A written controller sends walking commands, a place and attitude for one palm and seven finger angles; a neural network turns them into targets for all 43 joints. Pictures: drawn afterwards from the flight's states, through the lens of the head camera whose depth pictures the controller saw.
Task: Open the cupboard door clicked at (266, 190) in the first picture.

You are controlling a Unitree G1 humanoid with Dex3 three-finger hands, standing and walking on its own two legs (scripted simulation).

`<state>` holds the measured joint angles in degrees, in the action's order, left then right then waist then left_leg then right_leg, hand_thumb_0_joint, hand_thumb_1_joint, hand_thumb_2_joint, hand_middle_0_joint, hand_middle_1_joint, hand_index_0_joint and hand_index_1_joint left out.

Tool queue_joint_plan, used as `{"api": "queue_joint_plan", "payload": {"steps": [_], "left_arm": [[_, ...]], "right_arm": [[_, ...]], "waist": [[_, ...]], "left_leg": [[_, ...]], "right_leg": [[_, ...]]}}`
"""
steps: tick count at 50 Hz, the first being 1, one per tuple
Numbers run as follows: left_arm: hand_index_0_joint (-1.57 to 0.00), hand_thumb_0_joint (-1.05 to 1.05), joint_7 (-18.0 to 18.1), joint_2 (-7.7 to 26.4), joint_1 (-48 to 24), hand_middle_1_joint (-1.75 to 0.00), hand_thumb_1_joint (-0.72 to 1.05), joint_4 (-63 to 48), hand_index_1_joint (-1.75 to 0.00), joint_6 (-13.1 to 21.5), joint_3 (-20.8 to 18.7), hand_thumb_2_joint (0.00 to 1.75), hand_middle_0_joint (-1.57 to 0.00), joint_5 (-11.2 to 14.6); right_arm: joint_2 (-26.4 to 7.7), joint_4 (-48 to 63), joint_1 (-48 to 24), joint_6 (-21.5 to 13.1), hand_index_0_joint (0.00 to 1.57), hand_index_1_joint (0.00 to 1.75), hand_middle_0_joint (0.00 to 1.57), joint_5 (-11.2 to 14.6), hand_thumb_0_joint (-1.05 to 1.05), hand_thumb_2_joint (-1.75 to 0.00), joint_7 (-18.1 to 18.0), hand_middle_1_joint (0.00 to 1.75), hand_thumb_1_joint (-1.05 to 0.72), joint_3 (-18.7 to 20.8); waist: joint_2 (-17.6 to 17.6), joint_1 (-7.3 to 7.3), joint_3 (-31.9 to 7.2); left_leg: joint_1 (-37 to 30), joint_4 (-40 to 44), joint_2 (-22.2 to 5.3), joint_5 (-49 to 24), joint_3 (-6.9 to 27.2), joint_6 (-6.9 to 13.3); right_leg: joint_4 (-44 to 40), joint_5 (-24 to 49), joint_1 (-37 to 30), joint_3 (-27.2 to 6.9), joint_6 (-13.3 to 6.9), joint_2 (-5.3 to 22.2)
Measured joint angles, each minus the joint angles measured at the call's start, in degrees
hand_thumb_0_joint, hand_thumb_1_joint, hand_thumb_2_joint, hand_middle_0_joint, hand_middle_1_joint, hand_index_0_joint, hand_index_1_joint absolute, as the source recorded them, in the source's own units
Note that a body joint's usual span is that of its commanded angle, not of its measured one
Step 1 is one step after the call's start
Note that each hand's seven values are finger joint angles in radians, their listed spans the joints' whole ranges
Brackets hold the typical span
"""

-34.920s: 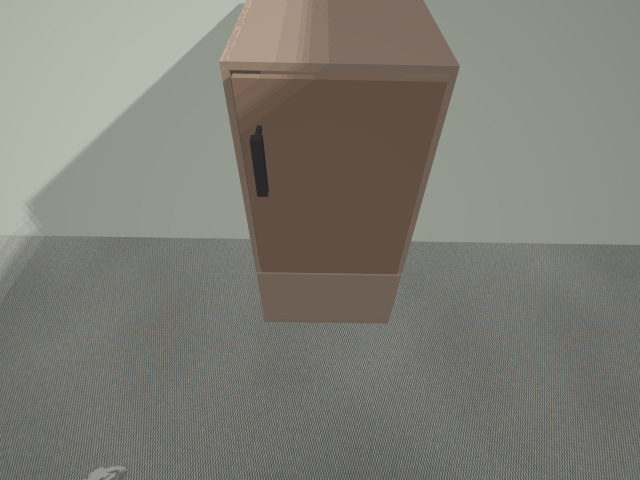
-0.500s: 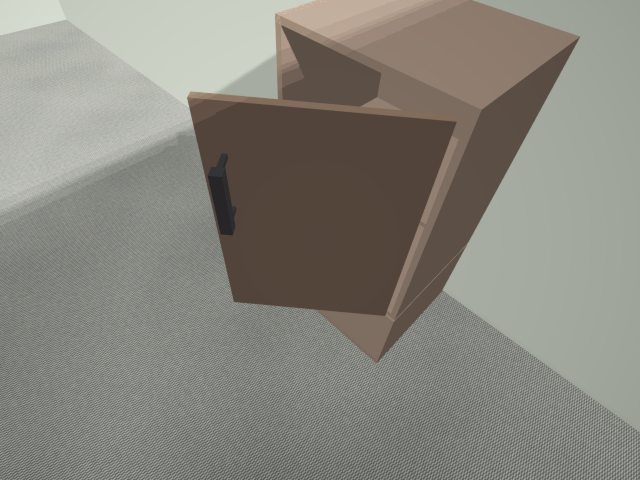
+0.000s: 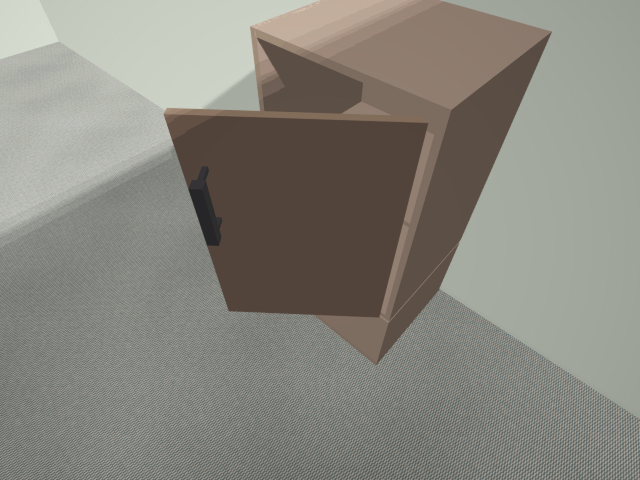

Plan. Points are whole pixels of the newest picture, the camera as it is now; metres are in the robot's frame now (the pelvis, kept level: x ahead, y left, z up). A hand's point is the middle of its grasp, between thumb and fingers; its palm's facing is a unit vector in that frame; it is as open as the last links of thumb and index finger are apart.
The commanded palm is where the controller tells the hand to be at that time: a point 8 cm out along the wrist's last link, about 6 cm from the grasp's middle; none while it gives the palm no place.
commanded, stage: come to a stop and stand still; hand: left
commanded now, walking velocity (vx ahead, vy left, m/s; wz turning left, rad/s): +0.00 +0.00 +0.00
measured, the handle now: (209, 206) +0.56 +0.23 -0.02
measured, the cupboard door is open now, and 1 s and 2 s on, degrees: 40 40 40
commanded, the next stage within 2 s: look again from close up in 0.34 s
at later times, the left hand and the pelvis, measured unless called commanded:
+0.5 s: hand out of the picture -0.01 +0.16 -0.17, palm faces +0.01 -0.98 -0.21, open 7.4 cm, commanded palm none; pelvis -0.01 -0.01 +0.01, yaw +0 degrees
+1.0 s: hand out of the picture +0.01 +0.16 -0.17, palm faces +0.03 -0.98 -0.20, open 7.3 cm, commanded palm none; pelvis +0.00 -0.02 +0.01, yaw +1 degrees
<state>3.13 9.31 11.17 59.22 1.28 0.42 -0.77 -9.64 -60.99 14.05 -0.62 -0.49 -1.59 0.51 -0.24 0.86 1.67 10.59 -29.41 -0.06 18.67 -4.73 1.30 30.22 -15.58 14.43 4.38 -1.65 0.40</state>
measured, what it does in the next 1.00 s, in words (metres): stands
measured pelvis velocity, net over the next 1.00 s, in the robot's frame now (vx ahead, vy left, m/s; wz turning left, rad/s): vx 0.00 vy -0.02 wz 0.01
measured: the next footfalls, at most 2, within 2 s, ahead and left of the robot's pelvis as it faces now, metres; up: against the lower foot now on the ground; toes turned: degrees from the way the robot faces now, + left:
none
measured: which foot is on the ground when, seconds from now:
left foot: down 0.00-1.00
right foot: down 0.00-1.00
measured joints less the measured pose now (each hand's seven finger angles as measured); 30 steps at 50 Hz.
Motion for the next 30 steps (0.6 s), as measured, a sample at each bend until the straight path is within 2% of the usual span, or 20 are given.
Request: {"api": "queue_joint_plan", "payload": {"steps": [10, 30], "left_arm": [[-0.20, 0.00, -1.4, 0.2, 3.0, -0.30, 0.91, 1.1, -0.30, -0.5, 0.8, 0.90, -0.20, 0.1], [-0.20, 0.00, -1.3, -1.1, 4.5, -0.30, 0.91, 5.4, -0.30, 0.0, 0.8, 0.90, -0.20, 0.1]], "right_arm": [[-1.1, 2.2, 1.4, 0.0, 0.20, 0.30, 0.20, -0.4, 0.01, -0.89, 0.3, 0.30, -0.93, -0.9], [0.9, -4.2, 3.0, -0.7, 0.20, 0.30, 0.20, -0.1, 0.01, -0.89, 0.1, 0.30, -0.91, -1.7]], "waist": [[-1.7, -0.52, -0.3], [-0.2, -1.06, 1.1]], "left_leg": [[-1.5, 1.8, 0.6, -1.6, 0.0, 0.3], [-2.6, 5.0, 0.2, -3.2, 0.5, -0.6]], "right_leg": [[-0.6, 0.8, -1.0, 0.0, 0.0, 0.5], [-3.1, 1.9, -2.0, 0.5, -0.8, -0.1]]}}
